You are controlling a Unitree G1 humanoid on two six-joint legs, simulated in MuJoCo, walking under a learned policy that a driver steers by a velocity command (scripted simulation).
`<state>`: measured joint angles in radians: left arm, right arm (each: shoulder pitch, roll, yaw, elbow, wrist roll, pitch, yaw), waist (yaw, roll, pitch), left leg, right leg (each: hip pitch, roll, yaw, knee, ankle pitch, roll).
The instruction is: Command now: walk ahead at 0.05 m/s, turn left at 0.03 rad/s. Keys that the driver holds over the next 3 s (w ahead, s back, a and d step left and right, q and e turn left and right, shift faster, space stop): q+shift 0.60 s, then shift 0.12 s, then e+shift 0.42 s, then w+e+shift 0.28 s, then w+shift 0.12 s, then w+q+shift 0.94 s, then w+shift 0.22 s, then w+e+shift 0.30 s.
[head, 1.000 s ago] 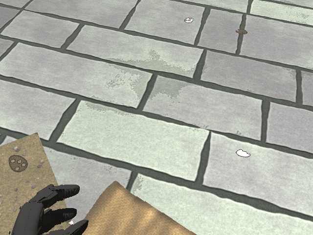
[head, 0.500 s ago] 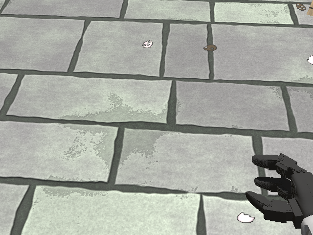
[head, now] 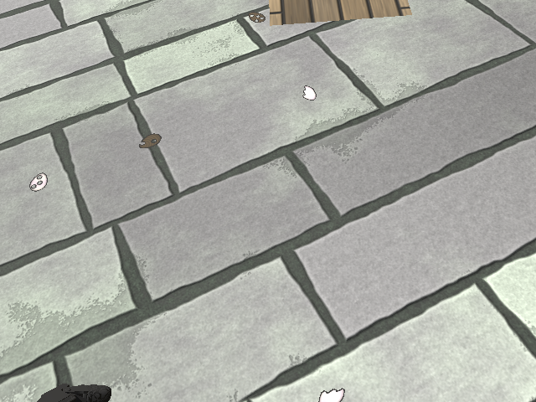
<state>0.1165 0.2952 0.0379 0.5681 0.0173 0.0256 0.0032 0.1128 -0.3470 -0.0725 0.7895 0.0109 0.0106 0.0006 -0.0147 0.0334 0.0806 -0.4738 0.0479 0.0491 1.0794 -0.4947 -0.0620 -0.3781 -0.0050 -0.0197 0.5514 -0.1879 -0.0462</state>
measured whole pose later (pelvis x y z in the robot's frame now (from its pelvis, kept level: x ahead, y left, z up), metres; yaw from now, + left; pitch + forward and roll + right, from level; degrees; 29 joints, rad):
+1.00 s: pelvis +0.07 +0.03 +0.01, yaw +28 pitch +2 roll +1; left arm 0.18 0.27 0.05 0.73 -0.02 -0.01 0.00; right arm 0.12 -0.28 -0.05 0.67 -0.01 0.02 -0.04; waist 0.03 0.01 0.04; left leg -0.25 -0.09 -0.14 0.65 -0.47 -0.05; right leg -0.30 0.08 0.18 0.49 -0.21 -0.02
